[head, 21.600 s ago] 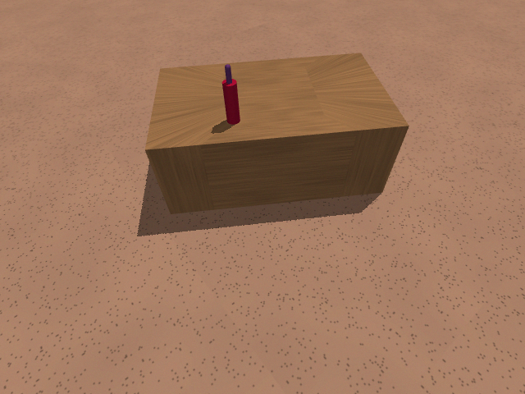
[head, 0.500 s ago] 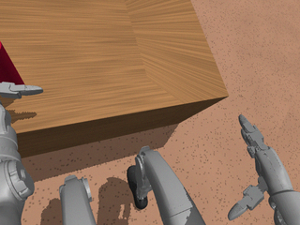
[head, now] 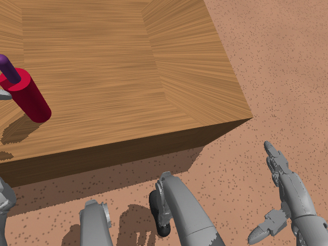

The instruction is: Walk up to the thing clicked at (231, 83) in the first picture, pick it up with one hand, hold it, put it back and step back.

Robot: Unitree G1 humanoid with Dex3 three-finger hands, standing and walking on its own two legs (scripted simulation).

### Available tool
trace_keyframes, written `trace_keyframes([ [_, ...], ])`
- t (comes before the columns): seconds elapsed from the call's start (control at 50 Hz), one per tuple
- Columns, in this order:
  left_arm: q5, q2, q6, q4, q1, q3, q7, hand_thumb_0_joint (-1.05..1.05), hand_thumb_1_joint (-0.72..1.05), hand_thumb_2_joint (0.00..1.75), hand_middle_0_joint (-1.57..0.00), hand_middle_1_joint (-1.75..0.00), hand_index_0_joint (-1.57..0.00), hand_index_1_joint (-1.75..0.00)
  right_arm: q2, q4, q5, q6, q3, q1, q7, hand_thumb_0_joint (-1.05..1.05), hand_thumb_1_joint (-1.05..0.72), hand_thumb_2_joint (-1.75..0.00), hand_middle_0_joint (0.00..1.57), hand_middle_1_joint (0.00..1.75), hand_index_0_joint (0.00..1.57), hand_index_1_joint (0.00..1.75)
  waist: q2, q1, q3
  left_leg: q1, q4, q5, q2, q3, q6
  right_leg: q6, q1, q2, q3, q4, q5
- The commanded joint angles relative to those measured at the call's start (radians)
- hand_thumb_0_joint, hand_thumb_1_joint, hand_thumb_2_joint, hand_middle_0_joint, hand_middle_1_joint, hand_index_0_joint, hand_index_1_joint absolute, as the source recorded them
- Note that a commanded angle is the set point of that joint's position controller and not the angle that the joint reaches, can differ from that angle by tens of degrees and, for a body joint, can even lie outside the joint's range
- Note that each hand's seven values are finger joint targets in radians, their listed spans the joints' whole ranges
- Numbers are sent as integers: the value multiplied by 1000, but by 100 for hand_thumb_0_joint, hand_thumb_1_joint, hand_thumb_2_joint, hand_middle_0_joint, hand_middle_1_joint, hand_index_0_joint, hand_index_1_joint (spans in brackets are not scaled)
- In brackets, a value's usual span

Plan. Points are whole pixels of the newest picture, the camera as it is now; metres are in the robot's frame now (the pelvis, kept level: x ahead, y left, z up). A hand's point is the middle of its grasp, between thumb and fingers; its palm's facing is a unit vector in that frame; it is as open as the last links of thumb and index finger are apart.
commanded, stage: rise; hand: left
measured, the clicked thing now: (24, 92) +0.52 +0.21 -0.06
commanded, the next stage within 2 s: home in 0.06 s
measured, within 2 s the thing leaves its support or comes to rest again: neither
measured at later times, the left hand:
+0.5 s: hand out of the picture +0.45 +0.29 +0.09, palm faces +0.28 -0.90 -0.34, open 17.6 cm
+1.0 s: hand (28, 221) +0.24 +0.18 +0.06, palm faces +0.17 -0.96 -0.25, open 17.7 cm
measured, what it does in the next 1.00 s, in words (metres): rises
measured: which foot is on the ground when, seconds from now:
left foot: down 0.00-1.00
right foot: down 0.00-1.00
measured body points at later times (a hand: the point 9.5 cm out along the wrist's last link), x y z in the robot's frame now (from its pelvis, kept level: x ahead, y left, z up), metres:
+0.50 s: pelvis +0.03 -0.01 +0.09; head +0.12 +0.02 +0.53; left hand +0.43 +0.34 +0.11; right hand +0.20 -0.22 +0.08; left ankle +0.02 +0.12 -0.57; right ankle +0.09 -0.15 -0.57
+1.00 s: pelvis +0.06 -0.01 +0.12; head +0.09 -0.01 +0.57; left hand +0.23 +0.23 +0.08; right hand +0.23 -0.24 +0.07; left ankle +0.02 +0.12 -0.57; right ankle +0.09 -0.15 -0.57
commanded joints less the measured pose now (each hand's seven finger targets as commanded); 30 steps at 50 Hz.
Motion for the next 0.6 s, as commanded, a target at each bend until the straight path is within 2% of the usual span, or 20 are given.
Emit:
trace_keyframes([
  [0.0,-24,166,-28,-163,-317,-35,-60,0,-54,7,-4,-6,-5,-6,-157,-167,2,-62,-92,29,-30,0,59,-4,5,5,5,5,278,35,-512,383,-282,329,-14,26,0,-59,437,49,2,-160,191],
  [0.02,93,347,65,-28,-201,10,0,0,-58,5,-6,-4,-6,-5,-217,-229,11,-45,-131,56,-33,0,54,-5,6,5,5,5,318,102,-600,517,-341,376,-24,36,-10,-61,538,45,-1,-192,230],
  [0.04,78,300,100,-105,-300,-19,25,0,-60,6,-6,-6,-6,-6,-186,-167,14,-21,-110,85,-29,0,53,-5,6,5,5,5,328,82,-577,523,-357,385,-18,42,-16,-62,537,51,3,-211,233],
  [0.06,72,238,118,-155,-372,-58,31,0,-59,8,-5,-6,-5,-7,-164,-130,14,-6,-89,111,-27,0,53,-6,5,5,5,5,328,79,-569,541,-369,396,-19,41,-19,-62,527,52,4,-224,239],
  [0.08,80,284,129,-244,-404,-43,45,0,-57,9,-6,-5,-5,-7,-169,-112,15,4,-107,105,-27,0,51,-7,5,5,5,5,381,89,-597,619,-383,459,-12,35,-28,-68,512,54,-4,-225,261],
  [0.1,90,307,151,-249,-379,-42,62,0,-57,9,-7,-7,-7,-8,-180,-100,17,6,-120,98,-29,0,45,-8,5,5,5,5,378,103,-624,680,-385,514,-11,36,-28,-66,543,54,-3,-239,288],
  [0.14,110,363,194,-209,-324,-7,95,0,-49,12,-7,-7,-6,-8,-190,-39,21,22,-131,84,-30,0,38,-10,5,5,5,5,345,125,-618,688,-398,554,-12,41,-23,-67,592,53,3,-262,325],
  [0.16,115,369,206,-236,-328,-4,110,0,-53,7,-5,-6,-5,-6,-187,-50,23,28,-129,53,-29,0,30,-18,13,13,13,13,330,139,-605,683,-419,550,-14,45,-24,-66,627,51,7,-278,330],
  [0.2,112,305,219,-239,-344,-39,130,0,-57,5,-5,-5,-5,-5,-142,-39,27,34,-82,-5,-32,0,14,-34,13,18,13,18,298,145,-549,665,-454,521,-19,56,-17,-62,681,49,13,-317,332],
  [0.24,112,216,239,-132,-272,-75,139,0,-55,6,-5,-5,-5,-6,-91,16,28,33,-16,-33,-27,0,-2,-50,13,19,13,19,260,159,-430,628,-491,461,-18,58,-15,-61,657,51,9,-349,280],
  [0.26,109,149,249,-68,-216,-111,137,0,-56,5,-5,-5,-5,-5,-60,39,28,33,21,-29,-25,0,-10,-53,14,19,14,19,225,157,-383,596,-507,426,-18,64,-10,-58,676,51,10,-370,260],
  [0.28,107,131,255,-66,-189,-124,138,0,-56,5,-5,-5,-5,-5,-42,21,31,30,55,-68,-23,0,-18,-56,14,20,14,20,191,180,-367,582,-533,384,-19,64,-6,-56,696,52,7,-392,220],
  [0.32,103,114,267,-88,-160,-144,135,0,-57,5,-5,-5,-5,-5,-8,6,31,27,105,-90,-21,0,-34,-61,15,22,15,22,204,199,-408,626,-555,410,-18,71,-10,-56,734,52,6,-411,233],
  [0.36,94,51,295,-39,-44,-176,127,0,-60,3,-4,-5,-4,-5,-44,42,32,34,64,-26,-26,0,-48,-66,16,23,16,23,156,191,-395,650,-573,424,-18,78,-8,-53,773,54,3,-438,256],
  [0.38,86,47,303,-116,-45,-185,124,0,-61,2,-4,-4,-4,-4,-57,60,35,37,50,17,-29,0,-50,-67,16,23,16,23,171,195,-393,688,-584,449,-16,79,-11,-56,778,55,0,-446,276],
  [0.4,80,39,317,-130,7,-196,124,0,-60,3,-5,-5,-4,-5,-80,74,41,39,18,23,-34,0,-57,-71,17,25,17,25,142,199,-384,707,-594,453,-18,82,-5,-52,807,55,2,-466,290],
  [0.44,65,32,339,-276,27,-207,123,0,-59,3,-5,-5,-5,-5,-89,90,54,39,-2,7,-39,0,-63,-75,17,26,17,26,146,217,-390,742,-619,454,-21,83,-3,-52,842,51,6,-490,297],
  [0.46,55,-22,354,-306,89,-231,124,0,-60,3,-5,-5,-4,-5,-93,123,58,38,-24,1,-45,0,-67,-77,18,26,18,26,146,219,-368,766,-629,468,-20,84,-7,-54,834,51,6,-497,306],
  [0.5,35,-92,375,-415,176,-269,127,0,-61,2,-4,-4,-4,-4,-77,166,69,33,-20,-8,-54,0,-74,-81,19,27,18,27,148,236,-323,810,-658,468,-15,76,-8,-59,819,53,-1,-517,290],
  [0.58,18,-123,385,-661,306,-288,159,0,-60,2,-5,-4,-4,-5,-18,164,82,20,23,-75,-73,0,-88,-89,20,30,20,30,146,293,-316,818,-705,445,-24,86,-5,-57,928,39,7,-545,278],
])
